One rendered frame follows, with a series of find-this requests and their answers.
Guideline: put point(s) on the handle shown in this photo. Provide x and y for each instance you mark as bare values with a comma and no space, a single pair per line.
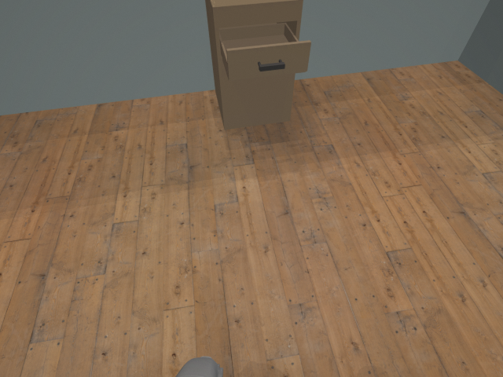
273,66

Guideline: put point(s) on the cabinet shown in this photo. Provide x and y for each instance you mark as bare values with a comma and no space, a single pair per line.
258,101

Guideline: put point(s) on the left robot thigh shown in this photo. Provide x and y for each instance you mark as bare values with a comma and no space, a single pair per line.
201,367

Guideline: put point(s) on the drawer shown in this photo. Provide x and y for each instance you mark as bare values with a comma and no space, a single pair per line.
243,47

